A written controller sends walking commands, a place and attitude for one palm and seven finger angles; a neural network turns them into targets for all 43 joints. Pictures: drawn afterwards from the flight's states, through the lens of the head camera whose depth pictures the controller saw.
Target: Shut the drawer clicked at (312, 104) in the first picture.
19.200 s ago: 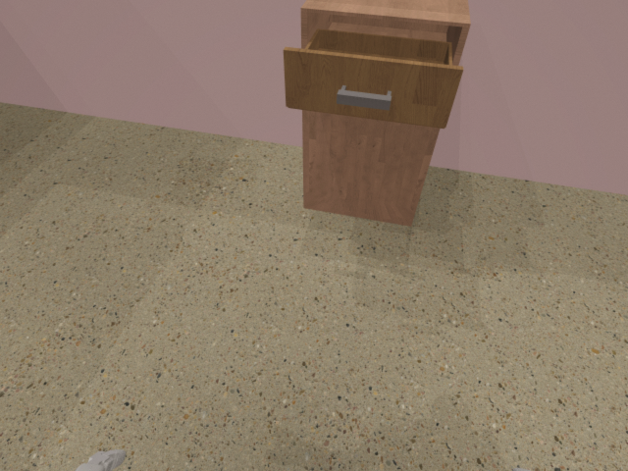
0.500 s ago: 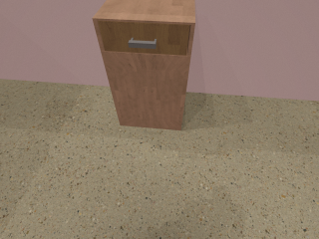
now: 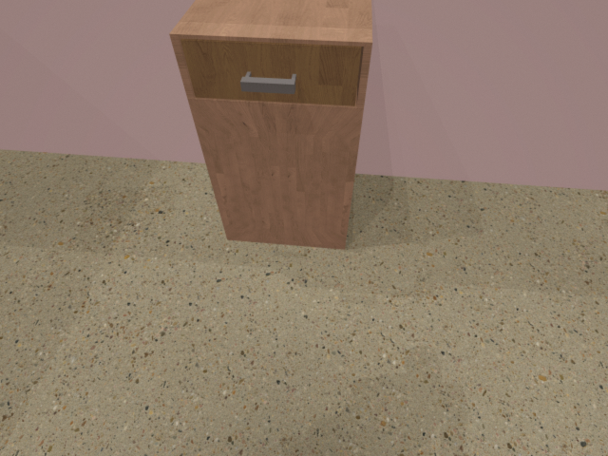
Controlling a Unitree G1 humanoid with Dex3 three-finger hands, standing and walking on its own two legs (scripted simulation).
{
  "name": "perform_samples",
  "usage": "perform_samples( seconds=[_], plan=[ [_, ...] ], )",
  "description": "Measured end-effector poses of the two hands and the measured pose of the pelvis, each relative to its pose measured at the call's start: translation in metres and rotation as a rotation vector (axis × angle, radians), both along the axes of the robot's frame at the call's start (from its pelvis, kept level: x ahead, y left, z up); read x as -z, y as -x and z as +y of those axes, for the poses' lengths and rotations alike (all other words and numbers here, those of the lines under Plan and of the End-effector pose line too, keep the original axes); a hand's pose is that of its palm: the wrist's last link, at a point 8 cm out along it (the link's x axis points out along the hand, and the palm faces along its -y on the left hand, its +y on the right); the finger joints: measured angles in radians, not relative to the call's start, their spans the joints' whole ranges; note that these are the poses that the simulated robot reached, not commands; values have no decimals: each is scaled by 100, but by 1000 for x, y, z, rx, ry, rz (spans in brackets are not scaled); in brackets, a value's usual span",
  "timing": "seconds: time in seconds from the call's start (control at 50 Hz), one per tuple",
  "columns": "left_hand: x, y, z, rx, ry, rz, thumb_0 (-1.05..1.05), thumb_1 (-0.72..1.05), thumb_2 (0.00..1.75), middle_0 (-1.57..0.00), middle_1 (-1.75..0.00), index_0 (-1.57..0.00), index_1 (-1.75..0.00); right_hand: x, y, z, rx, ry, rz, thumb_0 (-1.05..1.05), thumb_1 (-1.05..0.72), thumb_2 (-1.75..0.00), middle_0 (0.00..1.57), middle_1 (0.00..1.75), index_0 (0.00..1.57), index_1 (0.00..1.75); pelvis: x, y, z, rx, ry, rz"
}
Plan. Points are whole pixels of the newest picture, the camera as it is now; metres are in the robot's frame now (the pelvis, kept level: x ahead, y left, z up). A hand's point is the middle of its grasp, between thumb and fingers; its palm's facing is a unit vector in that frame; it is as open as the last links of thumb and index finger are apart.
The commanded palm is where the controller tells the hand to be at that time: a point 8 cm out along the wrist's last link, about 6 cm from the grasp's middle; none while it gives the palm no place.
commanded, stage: look to check the result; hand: left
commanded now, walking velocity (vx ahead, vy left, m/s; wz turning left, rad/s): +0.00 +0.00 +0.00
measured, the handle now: (269, 80) +0.96 +0.14 -0.02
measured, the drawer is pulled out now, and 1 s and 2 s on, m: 0.00 0.00 0.00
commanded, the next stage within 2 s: stand and wait in 0.22 s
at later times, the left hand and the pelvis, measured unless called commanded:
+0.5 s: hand out of the picture +0.04 +0.18 -0.17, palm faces +0.03 -0.97 -0.22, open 7.4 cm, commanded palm none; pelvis +0.01 +0.00 +0.00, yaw +0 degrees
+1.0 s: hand out of the picture +0.04 +0.19 -0.17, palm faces +0.02 -0.97 -0.25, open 7.4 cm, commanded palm none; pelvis +0.00 -0.01 +0.00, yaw +0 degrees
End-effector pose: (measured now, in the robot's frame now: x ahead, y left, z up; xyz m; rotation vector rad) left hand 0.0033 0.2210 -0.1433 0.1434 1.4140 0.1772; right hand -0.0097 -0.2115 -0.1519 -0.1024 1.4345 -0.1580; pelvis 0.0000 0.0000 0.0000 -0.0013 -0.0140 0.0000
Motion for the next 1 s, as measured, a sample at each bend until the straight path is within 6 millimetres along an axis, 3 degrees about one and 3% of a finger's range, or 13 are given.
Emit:
perform_samples(
  seconds=[0.5,1.0],
  plan=[
    [-4,-27,7,21,-22,-51,1,90,90,-20,-30,-20,-30,-2,-10,-13,2,22,-15,0,-91,-90,20,30,20,30,-1,-8,-3,6,-1,-7],
    [-10,-33,19,37,-52,-75,1,90,90,-20,-30,-20,-30,-6,-18,-37,-20,62,-45,0,-91,-90,20,30,20,30,-2,-2,-8,6,-1,-12]
  ],
)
